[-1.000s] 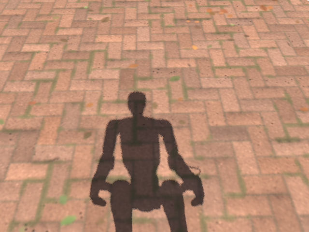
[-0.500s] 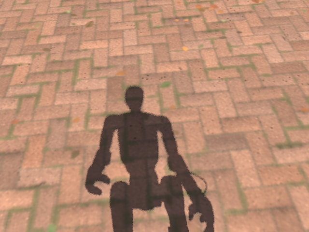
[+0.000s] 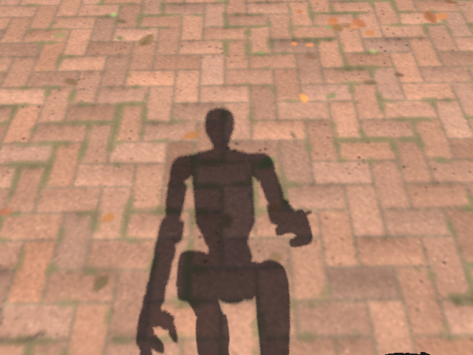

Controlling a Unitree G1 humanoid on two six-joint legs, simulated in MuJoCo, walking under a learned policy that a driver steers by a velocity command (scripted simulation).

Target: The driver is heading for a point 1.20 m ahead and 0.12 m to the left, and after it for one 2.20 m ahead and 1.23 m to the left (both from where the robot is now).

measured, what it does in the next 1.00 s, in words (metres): walks ahead: right foot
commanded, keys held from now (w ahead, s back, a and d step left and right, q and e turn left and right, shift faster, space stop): w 1.00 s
